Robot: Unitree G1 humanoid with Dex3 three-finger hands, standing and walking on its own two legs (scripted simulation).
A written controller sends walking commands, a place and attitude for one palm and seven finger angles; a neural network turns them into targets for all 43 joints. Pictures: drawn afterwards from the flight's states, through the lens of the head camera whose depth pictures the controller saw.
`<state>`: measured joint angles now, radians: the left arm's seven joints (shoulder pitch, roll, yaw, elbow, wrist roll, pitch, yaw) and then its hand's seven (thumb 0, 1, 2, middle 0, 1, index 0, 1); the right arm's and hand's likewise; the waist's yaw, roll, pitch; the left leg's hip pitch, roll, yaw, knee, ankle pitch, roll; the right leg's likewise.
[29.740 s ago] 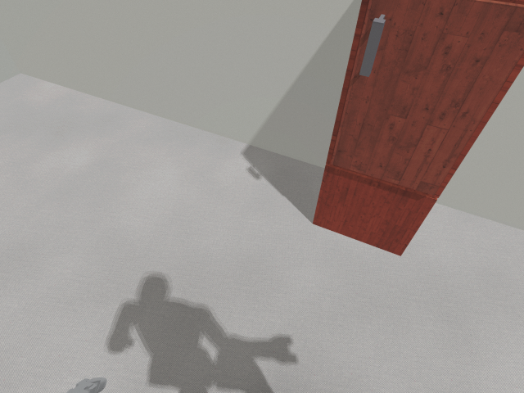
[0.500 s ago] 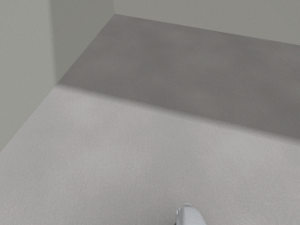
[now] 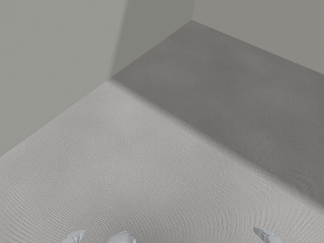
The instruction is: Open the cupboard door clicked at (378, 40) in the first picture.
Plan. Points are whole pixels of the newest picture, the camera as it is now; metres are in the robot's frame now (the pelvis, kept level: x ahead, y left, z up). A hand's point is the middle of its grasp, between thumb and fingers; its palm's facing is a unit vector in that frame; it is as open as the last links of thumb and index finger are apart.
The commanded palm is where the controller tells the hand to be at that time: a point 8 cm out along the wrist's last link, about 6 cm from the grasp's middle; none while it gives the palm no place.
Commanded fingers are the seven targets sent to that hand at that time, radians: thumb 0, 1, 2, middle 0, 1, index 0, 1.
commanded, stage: turn to face it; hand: left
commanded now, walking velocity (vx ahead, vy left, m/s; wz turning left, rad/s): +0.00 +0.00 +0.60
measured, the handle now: out of the picture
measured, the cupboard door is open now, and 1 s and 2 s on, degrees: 47 47 47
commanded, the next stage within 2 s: none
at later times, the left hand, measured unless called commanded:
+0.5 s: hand out of the picture +0.07 +0.16 -0.13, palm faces +0.26 -0.92 -0.30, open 7.4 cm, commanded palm none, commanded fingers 0.00 0.90 0.90 -0.20 -0.30 -0.20 -0.30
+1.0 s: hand out of the picture -0.04 +0.17 -0.16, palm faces +0.60 -0.76 -0.25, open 7.4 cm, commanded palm none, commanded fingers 0.00 0.90 0.90 -0.20 -0.30 -0.20 -0.30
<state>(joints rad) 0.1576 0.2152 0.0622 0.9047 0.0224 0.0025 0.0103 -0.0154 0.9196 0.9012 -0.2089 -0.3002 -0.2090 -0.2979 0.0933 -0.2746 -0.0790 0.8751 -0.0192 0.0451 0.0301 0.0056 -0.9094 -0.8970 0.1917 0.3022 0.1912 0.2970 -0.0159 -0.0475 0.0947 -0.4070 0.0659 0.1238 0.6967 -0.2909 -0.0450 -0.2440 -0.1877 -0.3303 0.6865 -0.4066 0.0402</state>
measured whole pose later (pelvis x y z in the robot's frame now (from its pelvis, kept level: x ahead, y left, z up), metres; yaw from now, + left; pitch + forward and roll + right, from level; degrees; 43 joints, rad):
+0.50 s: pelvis +0.03 -0.06 +0.01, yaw +17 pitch +2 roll +2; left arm 0.16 0.19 0.04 0.88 0.02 0.01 0.02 0.00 0.90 0.90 -0.20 -0.30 -0.20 -0.30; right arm 0.19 -0.24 -0.09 0.94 -0.02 0.08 0.02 0.01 -0.90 -0.90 0.20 0.30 0.20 0.30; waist -0.02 0.05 0.10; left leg -0.51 -0.04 -0.06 0.94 -0.46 -0.04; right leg -0.29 -0.06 -0.07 0.60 -0.34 0.00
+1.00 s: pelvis +0.04 -0.04 +0.01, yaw +36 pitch +1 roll +0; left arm 0.19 0.27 0.08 0.93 0.02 0.07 0.01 0.00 0.91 0.90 -0.20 -0.30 -0.20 -0.30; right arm 0.11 -0.23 -0.06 0.89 -0.02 0.03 0.01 0.01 -0.90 -0.90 0.20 0.30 0.20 0.30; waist 0.01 -0.05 0.10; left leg -0.30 -0.01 0.05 0.57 -0.29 0.04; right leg -0.48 -0.11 -0.04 1.15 -0.45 0.08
